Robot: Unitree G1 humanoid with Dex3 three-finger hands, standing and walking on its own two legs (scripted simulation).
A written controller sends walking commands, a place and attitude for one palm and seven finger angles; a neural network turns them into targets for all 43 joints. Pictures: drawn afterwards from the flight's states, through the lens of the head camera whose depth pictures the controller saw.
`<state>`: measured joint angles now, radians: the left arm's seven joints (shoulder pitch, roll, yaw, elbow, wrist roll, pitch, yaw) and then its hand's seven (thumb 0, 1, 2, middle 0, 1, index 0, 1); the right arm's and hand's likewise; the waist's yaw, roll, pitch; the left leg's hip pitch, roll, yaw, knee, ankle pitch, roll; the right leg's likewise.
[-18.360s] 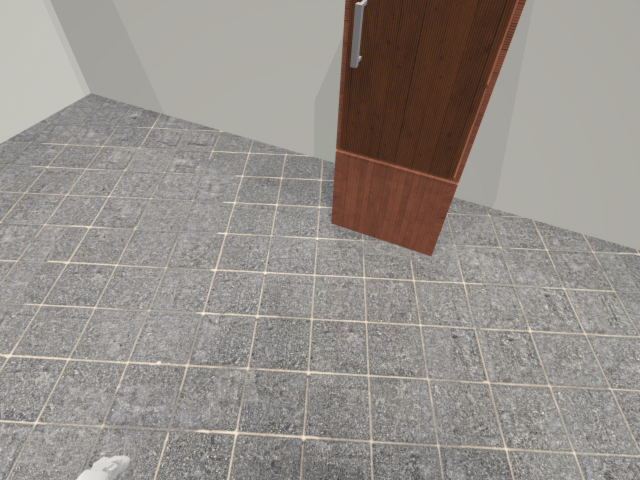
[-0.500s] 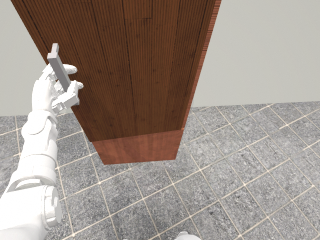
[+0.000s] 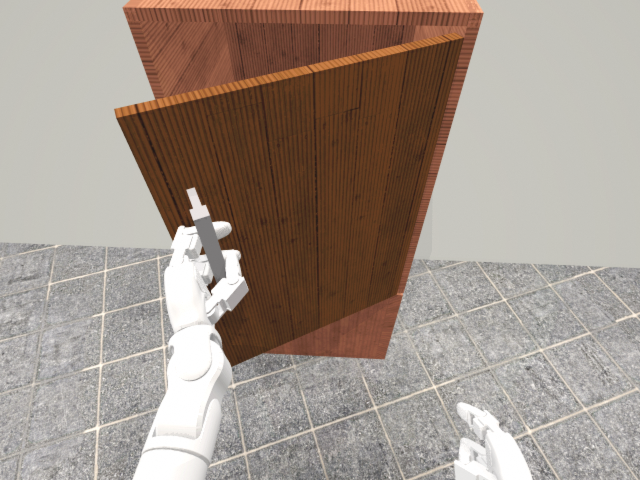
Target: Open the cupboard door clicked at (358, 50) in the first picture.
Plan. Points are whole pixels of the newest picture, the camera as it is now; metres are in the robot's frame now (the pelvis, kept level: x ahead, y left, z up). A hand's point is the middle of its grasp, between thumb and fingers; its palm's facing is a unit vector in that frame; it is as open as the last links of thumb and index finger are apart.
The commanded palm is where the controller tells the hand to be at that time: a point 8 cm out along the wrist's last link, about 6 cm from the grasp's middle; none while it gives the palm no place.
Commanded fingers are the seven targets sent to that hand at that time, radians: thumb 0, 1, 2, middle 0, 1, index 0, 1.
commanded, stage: pull the door open along its arc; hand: left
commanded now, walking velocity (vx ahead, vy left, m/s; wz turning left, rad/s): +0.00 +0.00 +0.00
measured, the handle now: (211, 247) +0.38 +0.16 +0.09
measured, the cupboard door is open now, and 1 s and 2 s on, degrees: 29 43 44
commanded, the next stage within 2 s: open thumb and fingers to let go in 0.30 s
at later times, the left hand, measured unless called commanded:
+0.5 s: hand (286, 331) +0.27 +0.05 +0.08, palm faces +0.37 -0.93 -0.02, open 6.0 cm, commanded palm +0.23 +0.10 +0.08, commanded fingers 0.00 0.48 0.72 -0.37 -1.30 -0.37 -1.30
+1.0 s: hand (284, 328) +0.27 +0.06 +0.08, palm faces +0.37 -0.93 -0.02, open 13.5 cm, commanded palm +0.23 +0.10 +0.08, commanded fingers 0.00 -0.50 0.30 -0.22 -0.75 -0.22 -0.75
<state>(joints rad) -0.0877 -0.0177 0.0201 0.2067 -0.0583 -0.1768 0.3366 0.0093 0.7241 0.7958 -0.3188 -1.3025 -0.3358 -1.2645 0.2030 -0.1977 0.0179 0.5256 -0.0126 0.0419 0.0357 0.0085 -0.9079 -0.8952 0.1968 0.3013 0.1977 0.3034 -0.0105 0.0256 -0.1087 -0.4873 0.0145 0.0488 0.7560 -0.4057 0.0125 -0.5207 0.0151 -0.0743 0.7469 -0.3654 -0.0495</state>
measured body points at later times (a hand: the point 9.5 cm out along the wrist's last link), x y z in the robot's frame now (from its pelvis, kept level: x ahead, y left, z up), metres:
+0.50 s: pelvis +0.00 -0.03 +0.00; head +0.00 -0.05 +0.45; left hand +0.24 +0.10 +0.09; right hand +0.19 -0.24 -0.09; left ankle -0.02 +0.11 -0.71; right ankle +0.01 -0.09 -0.71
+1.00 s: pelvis -0.02 -0.02 +0.00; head -0.02 -0.04 +0.45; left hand +0.25 +0.11 +0.08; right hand +0.16 -0.22 -0.10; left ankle -0.02 +0.11 -0.71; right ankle +0.01 -0.09 -0.71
